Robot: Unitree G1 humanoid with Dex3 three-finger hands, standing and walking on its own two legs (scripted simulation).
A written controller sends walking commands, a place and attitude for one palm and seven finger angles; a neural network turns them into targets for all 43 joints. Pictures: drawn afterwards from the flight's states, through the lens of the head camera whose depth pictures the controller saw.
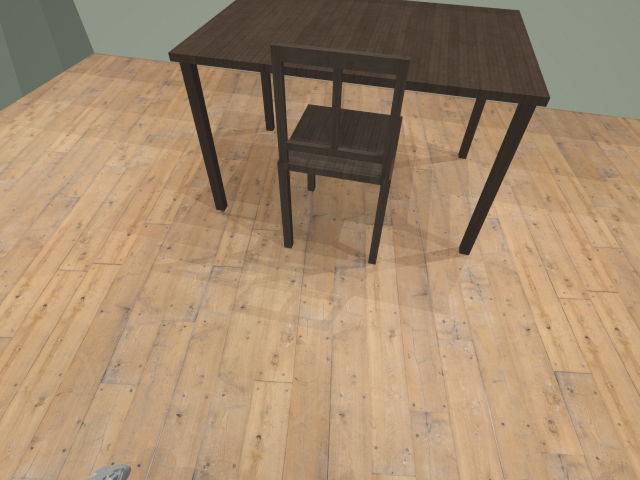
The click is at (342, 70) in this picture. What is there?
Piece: chair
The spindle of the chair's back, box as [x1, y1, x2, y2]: [331, 68, 342, 149]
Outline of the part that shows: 333,68 331,148 337,149 342,69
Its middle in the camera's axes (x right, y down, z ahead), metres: +0.04 -0.38 +1.16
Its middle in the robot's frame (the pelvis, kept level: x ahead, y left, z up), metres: +1.12 +0.01 -0.11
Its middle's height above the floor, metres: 0.66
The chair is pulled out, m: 0.00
